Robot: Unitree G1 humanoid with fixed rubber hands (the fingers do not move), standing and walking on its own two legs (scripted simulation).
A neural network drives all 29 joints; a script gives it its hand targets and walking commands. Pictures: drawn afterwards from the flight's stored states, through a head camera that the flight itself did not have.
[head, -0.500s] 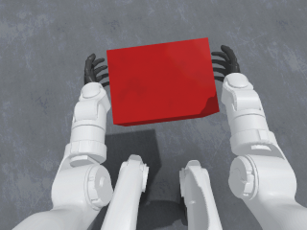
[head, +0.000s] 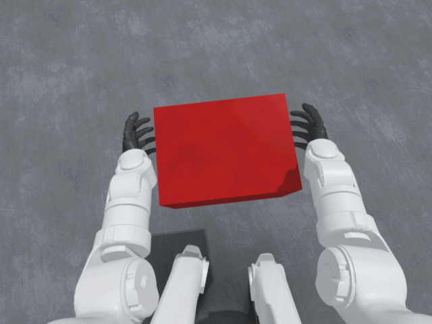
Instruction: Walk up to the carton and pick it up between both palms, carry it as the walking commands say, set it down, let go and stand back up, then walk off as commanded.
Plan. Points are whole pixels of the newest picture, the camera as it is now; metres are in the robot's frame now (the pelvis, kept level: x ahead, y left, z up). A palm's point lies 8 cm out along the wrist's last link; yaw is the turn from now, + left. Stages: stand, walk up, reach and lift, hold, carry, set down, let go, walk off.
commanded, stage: reach and lift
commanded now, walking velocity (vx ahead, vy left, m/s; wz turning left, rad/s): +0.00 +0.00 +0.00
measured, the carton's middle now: (224, 157) +0.46 +0.03 -0.14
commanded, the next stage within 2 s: none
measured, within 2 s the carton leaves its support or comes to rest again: neither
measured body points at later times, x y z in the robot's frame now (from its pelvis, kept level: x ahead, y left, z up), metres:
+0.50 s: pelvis +0.02 +0.00 +0.07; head +0.17 +0.00 +0.49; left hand +0.41 +0.20 +0.02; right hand +0.45 -0.14 +0.02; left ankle +0.08 +0.14 -0.57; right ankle +0.07 -0.12 -0.57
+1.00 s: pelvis +0.04 +0.00 +0.13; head +0.15 +0.00 +0.57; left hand +0.39 +0.20 +0.10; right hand +0.43 -0.15 +0.09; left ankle +0.08 +0.14 -0.57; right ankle +0.07 -0.12 -0.57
